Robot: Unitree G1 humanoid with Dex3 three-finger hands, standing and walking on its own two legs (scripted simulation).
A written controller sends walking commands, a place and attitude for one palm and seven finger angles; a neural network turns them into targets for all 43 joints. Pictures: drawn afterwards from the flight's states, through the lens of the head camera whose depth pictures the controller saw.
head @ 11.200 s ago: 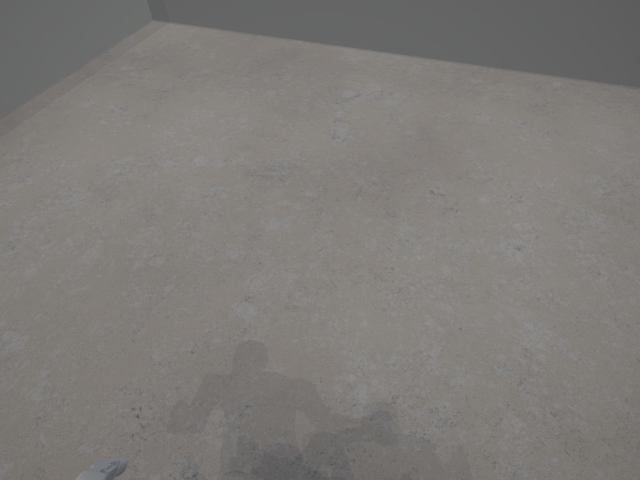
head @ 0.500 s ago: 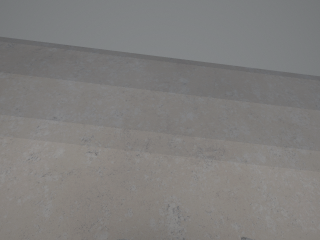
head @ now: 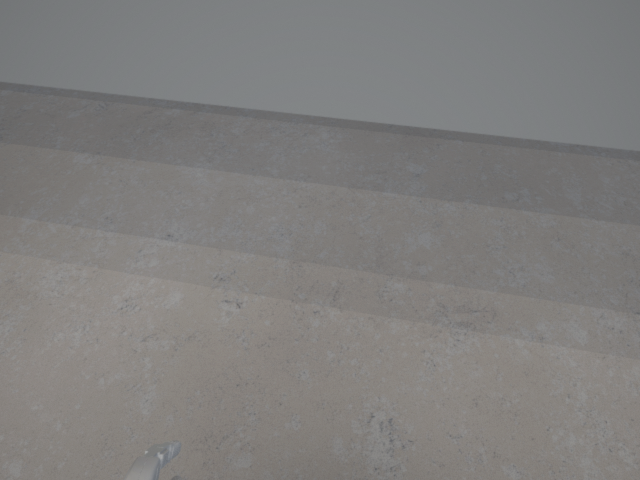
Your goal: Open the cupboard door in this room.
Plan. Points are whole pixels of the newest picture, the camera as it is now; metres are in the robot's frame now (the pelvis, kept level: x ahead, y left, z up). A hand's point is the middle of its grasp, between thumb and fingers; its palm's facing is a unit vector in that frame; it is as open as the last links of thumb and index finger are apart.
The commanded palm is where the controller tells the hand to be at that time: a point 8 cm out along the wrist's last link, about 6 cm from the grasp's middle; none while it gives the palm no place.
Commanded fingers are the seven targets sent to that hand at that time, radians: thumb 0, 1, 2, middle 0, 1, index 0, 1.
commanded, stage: turn or walk to find it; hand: left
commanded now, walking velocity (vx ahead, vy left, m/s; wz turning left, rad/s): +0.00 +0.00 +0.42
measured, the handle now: out of the picture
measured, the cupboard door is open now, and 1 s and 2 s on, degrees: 0 0 0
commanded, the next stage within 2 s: none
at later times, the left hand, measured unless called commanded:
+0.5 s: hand out of the picture -0.06 +0.17 -0.16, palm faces +0.30 -0.92 -0.26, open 7.3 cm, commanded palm none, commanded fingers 0.00 0.90 0.90 -0.20 -0.30 -0.20 -0.30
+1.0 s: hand out of the picture -0.06 +0.20 -0.16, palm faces +0.45 -0.85 -0.26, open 7.4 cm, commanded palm none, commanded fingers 0.00 0.90 0.90 -0.20 -0.30 -0.20 -0.30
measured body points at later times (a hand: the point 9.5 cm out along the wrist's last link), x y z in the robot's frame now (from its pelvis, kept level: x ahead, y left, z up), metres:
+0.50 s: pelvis -0.04 -0.02 +0.00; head +0.00 -0.03 +0.45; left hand -0.08 +0.22 -0.14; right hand +0.11 -0.26 -0.15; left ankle -0.09 +0.11 -0.71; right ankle -0.01 -0.12 -0.74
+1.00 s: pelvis -0.07 -0.03 +0.00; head -0.03 -0.02 +0.44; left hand -0.08 +0.25 -0.14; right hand +0.10 -0.22 -0.16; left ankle -0.09 +0.09 -0.74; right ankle -0.01 -0.14 -0.73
